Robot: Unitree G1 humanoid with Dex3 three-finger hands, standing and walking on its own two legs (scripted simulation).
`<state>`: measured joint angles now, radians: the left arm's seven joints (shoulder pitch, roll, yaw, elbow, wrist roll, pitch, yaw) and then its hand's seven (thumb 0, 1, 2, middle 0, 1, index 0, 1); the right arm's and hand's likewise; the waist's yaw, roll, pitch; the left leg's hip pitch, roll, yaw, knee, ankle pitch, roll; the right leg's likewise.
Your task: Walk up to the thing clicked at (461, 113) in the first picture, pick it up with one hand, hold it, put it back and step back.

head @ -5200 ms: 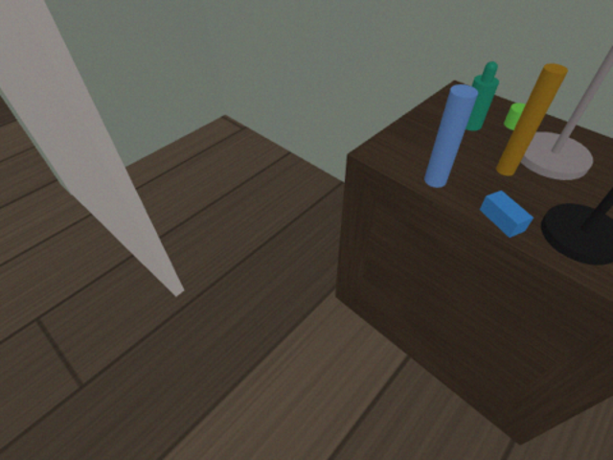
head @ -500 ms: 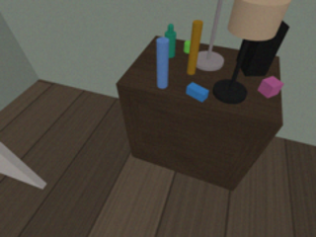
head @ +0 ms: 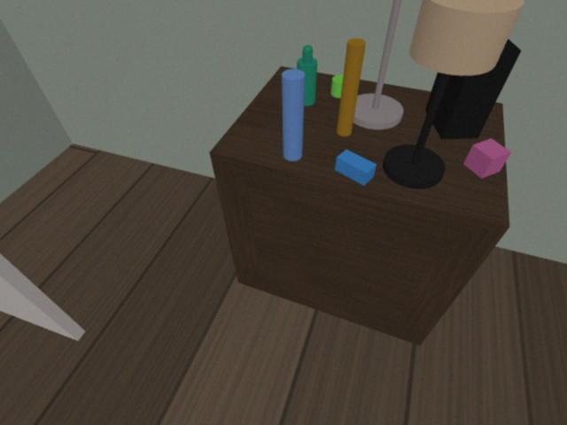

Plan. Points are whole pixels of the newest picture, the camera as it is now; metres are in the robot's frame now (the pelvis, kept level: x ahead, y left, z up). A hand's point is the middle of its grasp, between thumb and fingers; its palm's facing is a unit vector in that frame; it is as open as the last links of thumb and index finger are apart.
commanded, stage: stand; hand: left
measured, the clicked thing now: (292, 118) +0.77 -0.02 +0.01
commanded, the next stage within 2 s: walk up in 0.68 s
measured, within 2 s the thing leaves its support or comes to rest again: neither
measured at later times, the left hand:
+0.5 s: hand out of the picture +0.07 +0.25 -0.16, palm faces -0.04 -0.94 -0.35, open 7.4 cm
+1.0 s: hand out of the picture +0.12 +0.24 -0.15, palm faces -0.13 -0.88 -0.45, open 7.4 cm
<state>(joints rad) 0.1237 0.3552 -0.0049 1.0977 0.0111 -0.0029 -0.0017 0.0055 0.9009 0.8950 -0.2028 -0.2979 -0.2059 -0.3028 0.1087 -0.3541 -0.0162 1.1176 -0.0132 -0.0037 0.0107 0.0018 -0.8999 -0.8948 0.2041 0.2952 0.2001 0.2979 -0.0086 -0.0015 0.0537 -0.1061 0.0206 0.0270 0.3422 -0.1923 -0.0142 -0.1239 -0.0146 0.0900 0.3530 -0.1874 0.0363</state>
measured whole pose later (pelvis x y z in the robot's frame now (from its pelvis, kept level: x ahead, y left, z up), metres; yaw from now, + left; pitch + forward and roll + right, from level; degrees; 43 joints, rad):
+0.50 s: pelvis +0.00 +0.00 +0.00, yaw +0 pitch -3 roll +0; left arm 0.13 0.36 0.00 1.10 0.01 0.00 0.00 0.01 0.90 0.90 -0.20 -0.30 -0.21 -0.30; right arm 0.12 -0.35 -0.02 1.12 -0.01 0.00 0.01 0.00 -0.90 -0.89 0.20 0.30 0.20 0.30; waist -0.01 0.00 0.06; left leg -0.11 0.02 0.02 0.34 -0.19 -0.02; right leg -0.12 -0.01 0.09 0.35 -0.18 0.03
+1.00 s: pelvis +0.05 -0.06 -0.03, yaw -9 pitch -4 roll +0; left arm 0.31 0.42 0.10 0.95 0.04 -0.03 -0.06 0.01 0.90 0.90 -0.20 -0.30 -0.21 -0.30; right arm 0.23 -0.46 -0.11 0.96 -0.05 0.02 0.04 0.00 -0.90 -0.89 0.20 0.30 0.20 0.30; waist 0.01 0.06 0.08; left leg -0.21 0.11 0.03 0.89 -0.54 0.02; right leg -0.32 0.00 -0.03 0.68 -0.28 -0.02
